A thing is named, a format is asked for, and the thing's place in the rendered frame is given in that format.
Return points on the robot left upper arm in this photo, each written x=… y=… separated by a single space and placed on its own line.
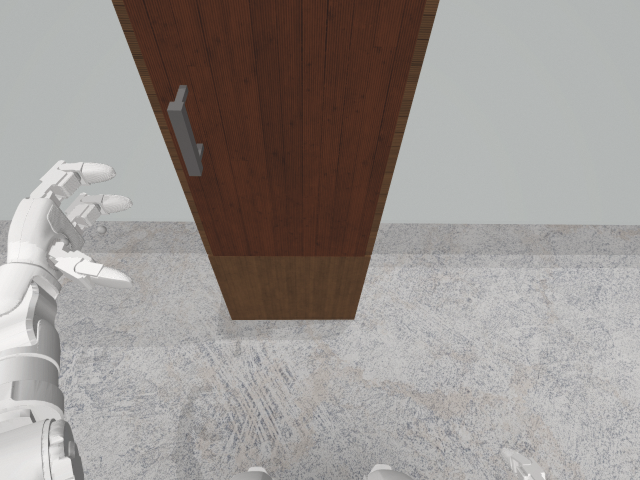
x=44 y=450

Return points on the right robot hand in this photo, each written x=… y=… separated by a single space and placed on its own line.
x=525 y=469

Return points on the cupboard door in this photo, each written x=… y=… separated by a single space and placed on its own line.
x=296 y=104

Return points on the left robot hand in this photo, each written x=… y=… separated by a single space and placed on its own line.
x=38 y=225

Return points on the robot left forearm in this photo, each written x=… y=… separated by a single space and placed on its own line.
x=29 y=346

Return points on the handle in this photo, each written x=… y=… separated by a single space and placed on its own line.
x=192 y=153

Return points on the right robot shin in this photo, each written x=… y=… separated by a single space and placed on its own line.
x=380 y=466

